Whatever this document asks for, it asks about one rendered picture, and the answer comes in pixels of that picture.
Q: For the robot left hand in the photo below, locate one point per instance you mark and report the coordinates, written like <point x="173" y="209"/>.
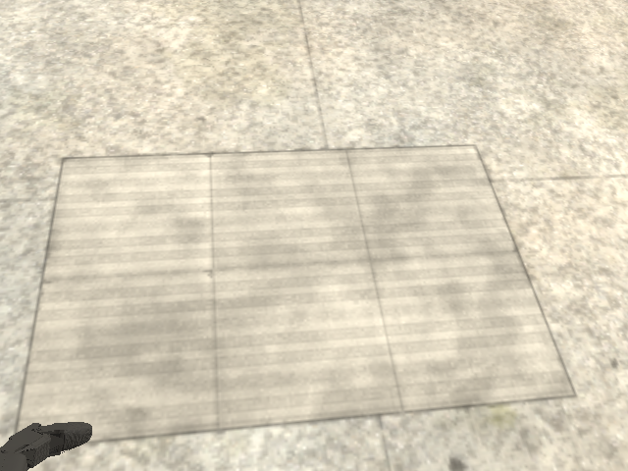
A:
<point x="33" y="444"/>

